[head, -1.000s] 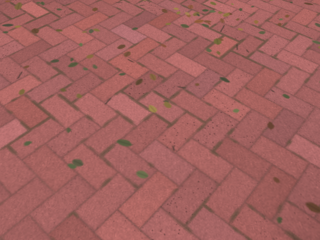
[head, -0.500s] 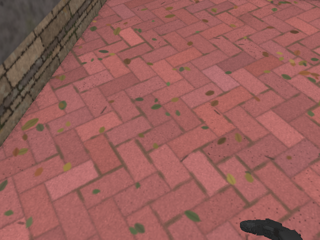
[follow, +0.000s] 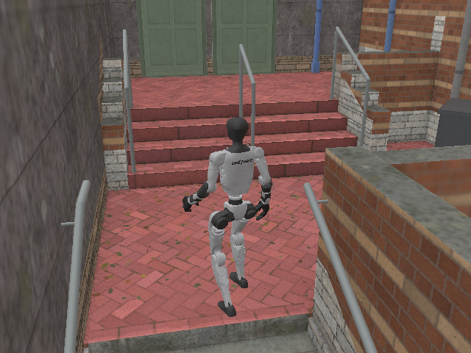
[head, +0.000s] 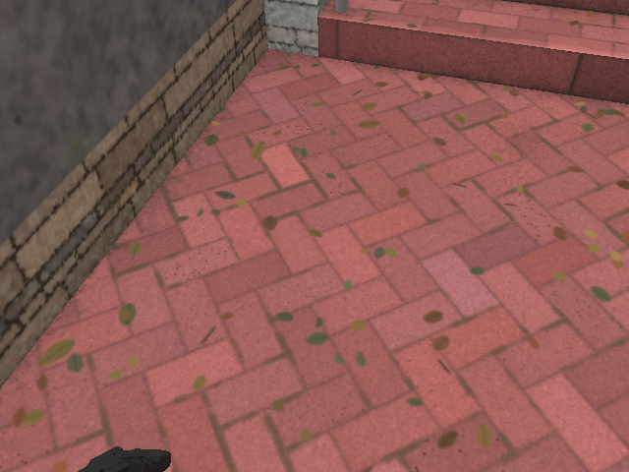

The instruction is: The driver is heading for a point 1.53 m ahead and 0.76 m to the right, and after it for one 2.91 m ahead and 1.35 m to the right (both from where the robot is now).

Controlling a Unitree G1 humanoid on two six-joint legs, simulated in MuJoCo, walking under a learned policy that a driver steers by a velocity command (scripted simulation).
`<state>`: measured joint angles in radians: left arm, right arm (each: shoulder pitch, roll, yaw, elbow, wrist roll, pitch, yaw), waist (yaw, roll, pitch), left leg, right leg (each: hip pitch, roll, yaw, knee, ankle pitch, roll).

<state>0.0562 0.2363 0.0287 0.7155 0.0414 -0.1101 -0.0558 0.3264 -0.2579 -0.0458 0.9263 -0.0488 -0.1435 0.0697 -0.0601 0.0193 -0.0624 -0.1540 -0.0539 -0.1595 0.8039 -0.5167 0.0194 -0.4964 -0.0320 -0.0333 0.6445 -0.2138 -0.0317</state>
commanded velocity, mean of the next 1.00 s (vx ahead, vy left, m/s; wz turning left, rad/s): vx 0.50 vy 0.00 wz -0.48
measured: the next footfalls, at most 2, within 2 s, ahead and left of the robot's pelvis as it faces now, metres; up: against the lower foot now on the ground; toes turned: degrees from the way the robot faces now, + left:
left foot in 0.42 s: +0.39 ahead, +0.07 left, +0.00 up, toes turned -16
right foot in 0.92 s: +0.52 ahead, -0.31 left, +0.00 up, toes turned -33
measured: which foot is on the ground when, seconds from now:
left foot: up 0.00-0.40, down 0.42-0.92, up 0.94-1.00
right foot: down 0.00-0.42, up 0.44-0.90, down 0.92-1.00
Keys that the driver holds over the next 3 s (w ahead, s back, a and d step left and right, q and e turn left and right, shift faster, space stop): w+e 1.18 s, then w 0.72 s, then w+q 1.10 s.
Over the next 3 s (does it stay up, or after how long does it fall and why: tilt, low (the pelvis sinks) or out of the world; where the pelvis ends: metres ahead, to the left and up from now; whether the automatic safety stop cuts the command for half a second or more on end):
stays up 1.31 -0.85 0.02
